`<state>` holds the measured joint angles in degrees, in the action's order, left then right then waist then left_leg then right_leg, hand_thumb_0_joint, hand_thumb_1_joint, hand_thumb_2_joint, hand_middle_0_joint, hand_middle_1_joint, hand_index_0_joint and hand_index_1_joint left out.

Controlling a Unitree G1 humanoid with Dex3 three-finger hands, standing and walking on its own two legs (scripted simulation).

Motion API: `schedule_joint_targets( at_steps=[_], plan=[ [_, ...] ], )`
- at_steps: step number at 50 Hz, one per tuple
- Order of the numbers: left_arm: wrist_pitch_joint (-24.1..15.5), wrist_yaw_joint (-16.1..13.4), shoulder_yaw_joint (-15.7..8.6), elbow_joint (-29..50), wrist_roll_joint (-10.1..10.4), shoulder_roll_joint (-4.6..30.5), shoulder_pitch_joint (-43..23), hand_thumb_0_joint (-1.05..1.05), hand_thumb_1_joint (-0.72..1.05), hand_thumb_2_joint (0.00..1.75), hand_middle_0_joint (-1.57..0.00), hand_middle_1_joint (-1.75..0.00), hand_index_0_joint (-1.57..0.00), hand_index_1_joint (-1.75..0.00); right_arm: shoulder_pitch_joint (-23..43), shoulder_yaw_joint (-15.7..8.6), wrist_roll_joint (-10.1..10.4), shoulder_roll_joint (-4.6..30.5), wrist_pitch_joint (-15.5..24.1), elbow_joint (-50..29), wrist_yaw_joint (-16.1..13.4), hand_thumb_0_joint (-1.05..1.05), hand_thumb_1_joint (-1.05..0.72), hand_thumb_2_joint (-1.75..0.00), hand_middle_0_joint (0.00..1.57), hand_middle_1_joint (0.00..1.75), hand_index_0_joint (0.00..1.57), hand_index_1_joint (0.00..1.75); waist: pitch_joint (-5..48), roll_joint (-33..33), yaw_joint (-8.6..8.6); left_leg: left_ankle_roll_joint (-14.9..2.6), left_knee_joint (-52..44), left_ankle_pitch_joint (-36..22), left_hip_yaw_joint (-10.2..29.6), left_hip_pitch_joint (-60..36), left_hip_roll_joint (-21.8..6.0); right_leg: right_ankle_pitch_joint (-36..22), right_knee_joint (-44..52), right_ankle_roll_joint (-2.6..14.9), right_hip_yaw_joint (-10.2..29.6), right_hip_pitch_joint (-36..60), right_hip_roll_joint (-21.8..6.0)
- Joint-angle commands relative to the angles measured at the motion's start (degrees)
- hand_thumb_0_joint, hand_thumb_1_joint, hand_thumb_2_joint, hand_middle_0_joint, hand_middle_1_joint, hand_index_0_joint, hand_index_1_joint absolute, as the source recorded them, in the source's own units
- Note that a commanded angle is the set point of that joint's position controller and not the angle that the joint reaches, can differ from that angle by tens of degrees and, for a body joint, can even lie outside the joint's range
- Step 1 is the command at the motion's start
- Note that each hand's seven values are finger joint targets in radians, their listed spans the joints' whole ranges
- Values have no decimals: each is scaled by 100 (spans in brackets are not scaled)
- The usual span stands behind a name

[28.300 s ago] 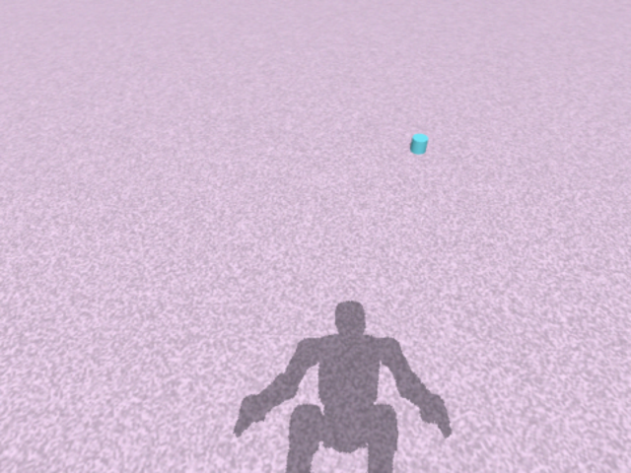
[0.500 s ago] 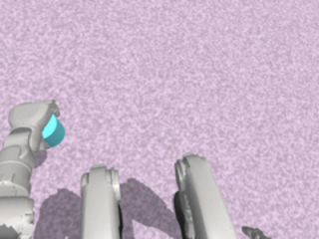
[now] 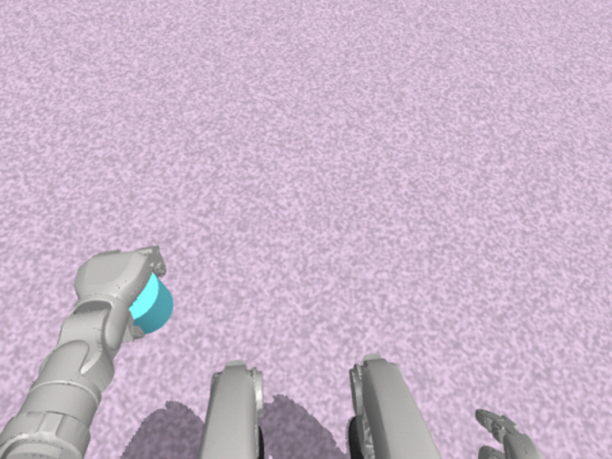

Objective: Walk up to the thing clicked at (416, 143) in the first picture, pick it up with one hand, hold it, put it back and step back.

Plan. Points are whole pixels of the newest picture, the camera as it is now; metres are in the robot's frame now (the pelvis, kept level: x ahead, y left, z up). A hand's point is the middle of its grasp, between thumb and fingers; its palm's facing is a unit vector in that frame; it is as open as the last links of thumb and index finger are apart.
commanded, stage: lift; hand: left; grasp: from above
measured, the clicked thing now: (137, 300) +0.38 +0.26 -0.12
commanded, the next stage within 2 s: hold in 0.78 s
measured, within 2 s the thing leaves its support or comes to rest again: neither
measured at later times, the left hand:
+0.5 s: hand (104, 280) +0.35 +0.22 +0.05, palm faces -0.46 -0.08 -0.88, open 10.9 cm
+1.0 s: hand (82, 235) +0.37 +0.22 +0.12, palm faces -0.47 -0.08 -0.88, open 10.9 cm
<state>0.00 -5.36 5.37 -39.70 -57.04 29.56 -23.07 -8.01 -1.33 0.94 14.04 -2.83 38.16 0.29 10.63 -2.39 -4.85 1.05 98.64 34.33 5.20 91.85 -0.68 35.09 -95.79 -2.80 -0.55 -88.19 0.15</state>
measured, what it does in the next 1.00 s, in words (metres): rises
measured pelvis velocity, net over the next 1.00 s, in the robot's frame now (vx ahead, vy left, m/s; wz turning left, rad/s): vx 0.07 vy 0.00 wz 0.01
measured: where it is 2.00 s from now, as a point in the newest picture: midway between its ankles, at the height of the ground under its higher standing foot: outside the picture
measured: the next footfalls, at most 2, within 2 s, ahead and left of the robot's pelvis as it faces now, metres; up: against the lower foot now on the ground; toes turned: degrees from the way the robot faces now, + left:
none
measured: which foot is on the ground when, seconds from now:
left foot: down 0.00-1.00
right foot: down 0.00-1.00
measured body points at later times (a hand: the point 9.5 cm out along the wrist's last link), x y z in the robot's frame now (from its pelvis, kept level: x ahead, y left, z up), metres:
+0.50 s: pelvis +0.04 +0.00 +0.14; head +0.11 +0.00 +0.59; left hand +0.37 +0.23 +0.10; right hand +0.13 -0.27 +0.02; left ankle +0.08 +0.12 -0.51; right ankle +0.08 -0.15 -0.51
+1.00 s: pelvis +0.07 +0.00 +0.20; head +0.12 -0.01 +0.65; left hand +0.39 +0.22 +0.17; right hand +0.17 -0.27 +0.07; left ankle +0.08 +0.12 -0.51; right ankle +0.08 -0.15 -0.51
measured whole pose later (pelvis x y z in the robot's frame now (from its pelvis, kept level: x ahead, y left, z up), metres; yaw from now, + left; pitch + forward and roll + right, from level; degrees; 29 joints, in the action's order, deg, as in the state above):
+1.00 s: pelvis +0.07 +0.00 +0.20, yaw +1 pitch +8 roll +0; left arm 1.9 -7.9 11.4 -46.5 -57.5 20.9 -16.1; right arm -13.7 -2.4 2.0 13.8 -0.7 42.6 -2.0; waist 3.6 -1.5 -2.7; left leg 1.0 44.0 20.6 0.5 31.7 -1.4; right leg 21.0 -43.2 -1.9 2.0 -30.5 -0.9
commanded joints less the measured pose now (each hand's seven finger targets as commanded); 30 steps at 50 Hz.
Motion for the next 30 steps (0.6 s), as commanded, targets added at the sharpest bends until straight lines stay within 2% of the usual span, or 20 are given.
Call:
schedule_joint_targets(
  at_steps=[1,2,3,4,5,6,8,9,10,11,12,14,17,18,19,20,21,27,28,30],
  plan=[
    [110,-208,-493,1217,60,1246,-1401,0,46,108,-82,-106,-84,-104,-479,-354,57,997,121,-409,-170,0,-91,-90,20,30,20,30,2702,-648,-5,-156,-2244,-478,-207,-3224,29,-717,1884,382,-261,1917,181],
    [111,-200,-514,1273,55,1275,-1439,0,46,109,-82,-107,-84,-105,-448,-351,68,993,126,-422,-193,0,-91,-90,20,30,20,30,2573,-715,5,-143,-2416,-421,-189,-3338,13,-680,1987,387,-248,1997,185],
    [109,-183,-426,1251,55,1132,-1347,0,46,107,-82,-106,-84,-104,-455,-342,71,955,139,-401,-216,0,-91,-90,20,30,20,30,2434,-674,-6,-141,-2533,-480,-205,-3417,14,-719,2130,388,-234,2135,200],
    [111,-191,-500,1162,77,1229,-1267,0,45,108,-82,-106,-83,-104,-442,-329,83,942,155,-405,-243,0,-91,-90,20,30,20,30,2351,-468,35,-158,-2663,-424,-202,-3481,15,-652,2332,382,-207,2352,213],
    [112,-182,-386,1014,86,1091,-1150,0,45,106,-82,-105,-83,-104,-416,-306,97,895,176,-398,-259,0,-91,-90,20,30,20,30,2057,-323,-20,-167,-2787,-333,-232,-3450,25,-561,2537,376,-169,2463,211],
    [86,-168,-305,1135,78,993,-1229,0,44,104,-82,-104,-84,-102,-428,-301,103,889,201,-395,-275,0,-91,-90,20,30,20,30,1965,-352,-44,-168,-2893,-363,-278,-3525,35,-579,2679,384,-127,2582,205],
    [46,-165,-360,1041,93,1076,-1135,0,46,105,-81,-106,-84,-104,-424,-307,107,869,261,-385,-319,0,-91,-91,20,30,20,30,1891,-278,38,-170,-3114,-386,-317,-3706,57,-528,2996,386,-55,2885,218],
    [18,-166,-266,1038,130,952,-1119,0,44,104,-80,-105,-83,-103,-439,-302,103,846,300,-369,-332,0,-92,-91,20,30,20,30,1822,-233,1,-177,-3181,-426,-335,-3774,48,-555,3134,379,-24,3037,221],
    [-14,-189,-291,1115,122,988,-1220,0,44,105,-80,-106,-83,-104,-457,-304,106,836,336,-361,-344,0,-91,-90,20,30,20,30,1821,-226,-13,-175,-3291,-440,-330,-3870,64,-541,3277,374,12,3216,221],
    [-11,-209,-224,839,93,846,-1043,0,43,102,-79,-106,-82,-103,-483,-289,99,819,357,-328,-352,0,-92,-91,20,30,20,30,1661,-123,-8,-185,-3349,-551,-386,-3928,81,-668,3394,373,36,3324,201],
    [-51,-238,-166,1062,114,794,-1197,0,43,102,-79,-106,-82,-103,-496,-303,110,807,389,-336,-359,0,-91,-91,20,30,20,30,1779,-223,3,-172,-3460,-622,-395,-4126,85,-697,3495,381,52,3450,205],
    [-46,-348,-232,1025,49,824,-1158,0,45,101,-78,-109,-81,-105,-543,-316,108,805,424,-296,-373,0,-91,-90,20,30,20,30,1823,-315,89,-142,-3711,-798,-362,-4436,73,-889,3650,391,45,3661,210],
    [-3,-553,-219,949,-30,785,-1345,0,44,103,-77,-109,-81,-105,-625,-317,96,819,460,-209,-372,0,-91,-90,20,30,20,30,1814,-372,90,-111,-4046,-1046,-364,-4933,52,-1180,3919,383,18,4008,218],
    [48,-599,-144,730,-75,693,-1285,0,44,105,-79,-109,-81,-106,-670,-313,85,825,460,-170,-374,0,-91,-90,20,30,20,30,1717,-287,28,-111,-4118,-1152,-372,-5001,52,-1281,3999,375,0,4078,220],
    [63,-632,-47,824,-68,588,-1373,0,46,105,-80,-109,-83,-106,-702,-312,84,798,462,-141,-377,0,-91,-90,20,30,20,30,1718,-272,43,-118,-4181,-1316,-415,-5110,67,-1444,4109,372,11,4232,229],
    [95,-655,-50,736,-72,630,-1403,0,47,107,-81,-109,-83,-106,-716,-322,84,819,463,-126,-381,0,-91,-90,20,30,20,30,1688,-192,7,-128,-4242,-1420,-448,-5203,82,-1544,4226,360,18,4349,222],
    [120,-679,-117,752,-59,697,-1417,0,47,108,-82,-109,-84,-106,-730,-336,82,846,476,-106,-384,0,-91,-90,20,30,20,30,1701,-293,67,-111,-4380,-1433,-441,-5361,79,-1548,4316,353,11,4478,212],
    [278,-698,-73,506,-23,655,-1371,0,50,112,-85,-108,-87,-106,-720,-326,72,848,465,-82,-354,0,-91,-90,20,30,20,30,1442,-281,126,-86,-4912,-1875,-472,-5938,98,-1975,4821,330,20,5053,190],
    [316,-682,-51,375,-22,577,-1151,0,50,111,-85,-108,-87,-107,-736,-324,76,829,455,-60,-344,0,-91,-90,20,30,20,30,1398,-182,175,-96,-4976,-1979,-485,-5988,102,-2092,4895,329,35,5166,180],
    [322,-634,-4,420,8,540,-1267,0,50,114,-85,-108,-87,-107,-717,-334,76,822,452,-83,-332,0,-91,-90,20,30,20,30,1356,-154,163,-93,-5099,-2121,-497,-6155,113,-2224,5061,305,59,5349,165]
  ],
)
